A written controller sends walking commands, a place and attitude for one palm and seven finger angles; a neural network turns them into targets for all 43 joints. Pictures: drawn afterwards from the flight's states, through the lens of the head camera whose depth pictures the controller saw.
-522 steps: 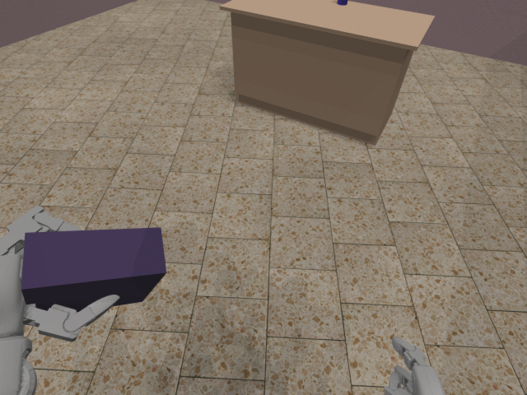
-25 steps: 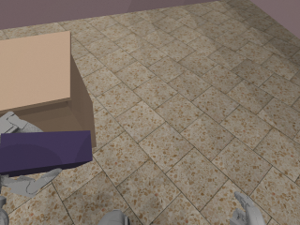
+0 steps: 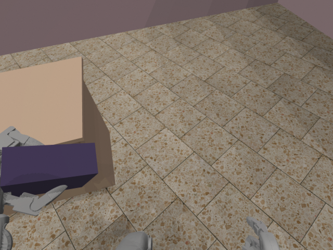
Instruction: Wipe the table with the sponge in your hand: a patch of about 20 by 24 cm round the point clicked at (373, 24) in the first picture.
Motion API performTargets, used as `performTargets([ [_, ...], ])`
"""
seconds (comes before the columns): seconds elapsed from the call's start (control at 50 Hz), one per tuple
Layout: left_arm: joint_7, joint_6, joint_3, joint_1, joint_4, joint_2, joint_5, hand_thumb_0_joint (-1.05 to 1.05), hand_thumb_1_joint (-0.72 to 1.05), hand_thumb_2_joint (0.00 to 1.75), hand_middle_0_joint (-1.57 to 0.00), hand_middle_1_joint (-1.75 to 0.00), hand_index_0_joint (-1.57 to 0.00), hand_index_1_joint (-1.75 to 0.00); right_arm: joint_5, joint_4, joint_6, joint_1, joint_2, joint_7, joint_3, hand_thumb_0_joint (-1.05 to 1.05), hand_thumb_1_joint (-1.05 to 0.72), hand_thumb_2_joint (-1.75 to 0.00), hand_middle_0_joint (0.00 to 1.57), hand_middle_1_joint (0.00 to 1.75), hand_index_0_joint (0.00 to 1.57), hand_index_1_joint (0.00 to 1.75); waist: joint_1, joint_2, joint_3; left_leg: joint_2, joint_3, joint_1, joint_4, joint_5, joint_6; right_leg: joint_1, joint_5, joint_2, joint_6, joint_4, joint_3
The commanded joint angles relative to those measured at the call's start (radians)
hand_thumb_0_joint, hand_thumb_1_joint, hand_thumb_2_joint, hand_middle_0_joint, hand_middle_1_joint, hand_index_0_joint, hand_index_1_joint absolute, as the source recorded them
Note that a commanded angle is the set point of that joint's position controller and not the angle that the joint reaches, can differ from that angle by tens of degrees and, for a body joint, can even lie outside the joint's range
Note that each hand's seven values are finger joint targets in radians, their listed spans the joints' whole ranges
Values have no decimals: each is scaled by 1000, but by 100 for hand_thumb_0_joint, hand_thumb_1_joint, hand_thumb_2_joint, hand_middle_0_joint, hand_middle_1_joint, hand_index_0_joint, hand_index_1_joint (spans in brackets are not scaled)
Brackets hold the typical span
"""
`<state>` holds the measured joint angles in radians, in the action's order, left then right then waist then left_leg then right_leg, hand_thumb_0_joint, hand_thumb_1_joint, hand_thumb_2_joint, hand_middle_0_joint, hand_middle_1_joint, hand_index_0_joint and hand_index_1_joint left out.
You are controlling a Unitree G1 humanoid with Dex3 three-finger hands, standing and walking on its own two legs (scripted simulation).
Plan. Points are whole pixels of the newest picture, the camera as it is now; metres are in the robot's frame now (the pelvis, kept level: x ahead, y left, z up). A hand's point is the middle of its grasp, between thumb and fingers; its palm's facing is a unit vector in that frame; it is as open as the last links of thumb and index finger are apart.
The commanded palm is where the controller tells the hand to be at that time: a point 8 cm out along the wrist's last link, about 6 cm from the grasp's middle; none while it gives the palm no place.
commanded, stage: take the last steps up to it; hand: left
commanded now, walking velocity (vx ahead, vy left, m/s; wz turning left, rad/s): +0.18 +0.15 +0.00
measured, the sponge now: (63, 169) +0.23 +0.20 +0.14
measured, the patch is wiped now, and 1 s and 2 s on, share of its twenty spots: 0.00 0.00 0.00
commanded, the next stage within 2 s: come to a stop and stand still in 0.22 s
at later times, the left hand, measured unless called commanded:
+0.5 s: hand (19, 134) +0.29 +0.29 +0.18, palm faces +0.35 -0.80 -0.48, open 9.9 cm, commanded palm +0.23 +0.34 +0.18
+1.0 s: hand (9, 126) +0.30 +0.32 +0.18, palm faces +0.37 -0.86 -0.35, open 9.9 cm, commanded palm +0.24 +0.35 +0.18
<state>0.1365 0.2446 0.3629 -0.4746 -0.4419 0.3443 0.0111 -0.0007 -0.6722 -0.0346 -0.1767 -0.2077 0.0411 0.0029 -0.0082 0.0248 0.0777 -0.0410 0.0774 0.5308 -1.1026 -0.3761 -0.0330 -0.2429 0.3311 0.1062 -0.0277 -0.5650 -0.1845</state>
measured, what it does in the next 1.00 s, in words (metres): steps to the left: left foot, then right foot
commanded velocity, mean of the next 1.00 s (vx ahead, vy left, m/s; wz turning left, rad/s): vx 0.02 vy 0.02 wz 0.00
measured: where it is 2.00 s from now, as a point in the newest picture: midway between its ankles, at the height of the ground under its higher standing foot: outside the picture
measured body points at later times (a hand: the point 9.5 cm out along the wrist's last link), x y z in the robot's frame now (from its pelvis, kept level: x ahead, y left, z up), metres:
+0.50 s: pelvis +0.07 +0.06 -0.01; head +0.10 +0.05 +0.44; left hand +0.26 +0.33 +0.20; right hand +0.23 -0.13 -0.10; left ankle +0.11 +0.16 -0.74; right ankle +0.08 -0.03 -0.73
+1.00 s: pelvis +0.06 +0.08 +0.00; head +0.08 +0.10 +0.45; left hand +0.28 +0.36 +0.20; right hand +0.20 -0.17 -0.07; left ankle +0.07 +0.17 -0.74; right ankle +0.08 -0.02 -0.74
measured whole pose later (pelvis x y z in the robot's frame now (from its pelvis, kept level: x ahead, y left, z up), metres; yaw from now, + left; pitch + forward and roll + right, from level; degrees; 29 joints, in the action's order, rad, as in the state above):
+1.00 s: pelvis +0.06 +0.08 +0.00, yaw -3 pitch +0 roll -1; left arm 0.13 0.23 0.40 -0.38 -0.46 0.36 0.04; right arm -0.01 -0.55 -0.14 -0.27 -0.24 0.00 0.02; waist 0.01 -0.03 0.03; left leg -0.02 0.11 0.25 -0.52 -0.27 0.03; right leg -0.26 0.21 0.01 -0.02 -0.47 -0.10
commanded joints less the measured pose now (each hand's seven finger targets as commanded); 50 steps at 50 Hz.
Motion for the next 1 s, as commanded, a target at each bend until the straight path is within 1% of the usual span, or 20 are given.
performTargets([
  [0.0, 37, 72, 137, 2, -239, 203, 8, 0, 10, 130, -120, -160, -120, -160, 5, 197, -47, 87, -67, 0, -35, 0, -90, -90, 20, 30, 20, 30, -12, -206, -164, -21, 68, 11, 290, 69, 3, 225, -731, 225, -79, 165, 148],
  [0.06, 49, 67, 139, 8, -330, 212, 6, 0, 10, 130, -120, -160, -120, -160, 5, 226, -56, 83, -64, 2, -51, 0, -90, -90, 20, 30, 20, 30, -27, -221, -190, 0, 107, -109, 449, 92, 15, 210, -686, 238, -78, 137, 149],
  [0.12, 58, 68, 158, 37, -366, 225, 3, 0, 10, 130, -120, -160, -120, -160, 5, 228, -54, 48, -77, 17, -70, 0, -90, -90, 20, 30, 20, 30, 5, -133, -236, 38, 156, -307, 648, 229, 14, 157, -590, 183, -32, 3, 110],
  [0.14, 57, 71, 146, 28, -365, 215, 5, 0, 10, 130, -120, -160, -120, -160, -1, 229, -56, 27, -92, 23, -81, 0, -90, -90, 20, 30, 20, 30, 21, -29, -255, 1, 110, -420, 691, 274, 30, 90, -487, 152, -7, -132, 85],
  [0.18, 57, 91, 148, 43, -376, 214, 9, 0, 10, 130, -120, -160, -120, -160, -12, 245, -67, 15, -123, 16, -98, 0, -90, -90, 20, 30, 20, 30, 9, 299, -287, -329, -314, -595, 720, 661, 219, -253, 328, -39, 59, -529, 60],
  [0.2, 50, 91, 157, 22, -284, 245, 0, 0, 10, 130, -120, -160, -120, -160, -8, 221, -75, 12, -117, 17, -89, 0, -90, -90, 20, 30, 20, 30, 10, 271, -278, -374, -374, -508, 766, 471, 265, -292, 352, -35, 47, -658, 118],
  [0.22, 48, 86, 184, 40, -308, 264, 8, 0, 10, 130, -120, -160, -120, -160, -8, 222, -72, 30, -119, 16, -90, 0, -90, -90, 20, 30, 20, 30, 13, 272, -257, -370, -374, -469, 769, 379, 293, -333, 304, -1, 51, -684, 145],
  [0.3, 28, 78, 132, 1, -395, 196, 23, 0, 10, 130, -120, -160, -120, -160, -20, 206, -102, 45, -97, 4, -72, 0, -90, -90, 20, 30, 20, 30, 5, 218, -199, -250, -137, -350, 772, 391, 219, -249, 141, -2, 69, -469, 83],
  [0.46, 34, -2, 126, 15, -291, 185, 37, 0, 10, 130, -120, -160, -120, -160, -9, 220, -98, 35, -90, 24, -20, 0, -90, -90, 20, 30, 20, 30, 10, 118, -208, -249, -76, -319, 709, 414, 103, 44, -62, -73, 69, 64, 66],
  [0.5, 33, -8, 126, 56, -250, 194, 29, 0, 10, 130, -120, -160, -120, -160, -9, 222, -89, 41, -83, 29, -13, 0, -90, -90, 20, 30, 20, 30, 15, 33, -194, -187, -36, -227, 645, 248, 60, 130, -279, -18, 45, 141, 148],
  [0.54, 26, -30, 90, 81, -226, 173, 40, 0, 10, 130, -120, -160, -120, -160, -17, 225, -84, 35, -70, 24, -16, 0, -90, -90, 20, 30, 20, 30, 21, -207, -212, -39, 28, -239, 468, 96, 2, 62, -476, 145, -40, 188, 374],
  [0.56, 28, -33, 93, 89, -239, 189, 40, 0, 10, 130, -120, -160, -120, -160, -15, 219, -84, 36, -68, 20, -15, 0, -90, -90, 20, 30, 20, 30, 19, -223, -208, -4, 10, -211, 398, -3, -1, 70, -541, 203, -83, 209, 419],
  [0.64, 45, -26, 117, 79, -300, 209, 23, 0, 10, 130, -120, -160, -120, -160, -9, 225, -67, 88, -53, 26, 6, 0, -90, -90, 20, 30, 20, 30, 1, -136, -227, 9, -36, -141, 394, -59, 4, 204, -709, 201, -97, 143, 306],
  [0.72, 52, -15, 134, -12, -326, 211, 23, 0, 10, 130, -120, -160, -120, -160, 0, 238, -42, 54, -70, 39, -13, 0, -90, -90, 20, 30, 20, 30, 6, -74, -251, 4, -13, -281, 647, 219, 10, 204, -629, 116, -36, 81, 233],
  [0.74, 46, 120, 660, 1068, -520, 1010, 26, 0, 10, 130, -120, -160, -120, -160, -35, 264, -124, -75, -92, 69, -11, 0, -90, -90, 20, 30, 20, 30, 37, 42, -103, -18, -59, -189, 732, 169, 11, 29, -171, 10, 45, 65, 157],
  [0.76, 16, 75, 361, 605, -49, 418, 32, 0, 10, 130, -120, -160, -120, -160, -24, 243, -158, 66, -19, 32, 8, 0, -90, -90, 20, 30, 20, 30, -11, 25, -195, -84, -58, -231, 631, 117, 48, -68, 2, -3, 5, 88, 189],
  [0.78, -11, 83, 292, 444, -33, 365, 18, 0, 10, 130, -120, -160, -120, -160, 3, 254, -168, -7, -64, 13, 13, 0, -90, -90, 20, 30, 20, 30, -14, 163, -181, -20, -44, -269, 602, 105, 33, -51, -89, -19, -31, 142, 268],
  [0.84, -17, 70, 89, 138, -59, 131, 40, 0, 10, 130, -120, -160, -120, -160, -10, 262, -166, -46, -110, -38, -21, 0, -90, -90, 20, 30, 20, 30, -22, -31, -201, 24, -26, -207, 568, 87, 30, 126, -189, 55, -31, 212, 311],
  [0.9, -3, 32, 50, 72, -191, 135, 37, 0, 10, 130, -120, -160, -120, -160, -17, 263, -160, -31, -126, -48, -26, 0, -90, -90, 20, 30, 20, 30, -9, -92, -146, -1, -48, -258, 644, 115, 36, 64, -115, 33, -19, 238, 247],
  [0.98, 13, 27, 129, 112, -265, 211, 19, 0, 10, 130, -120, -160, -120, -160, -5, 285, -155, 17, -135, -21, -17, 0, -90, -90, 20, 30, 20, 30, -9, 85, -114, -79, -136, -213, 811, 97, 55, 79, -103, -69, 19, 143, 152],
])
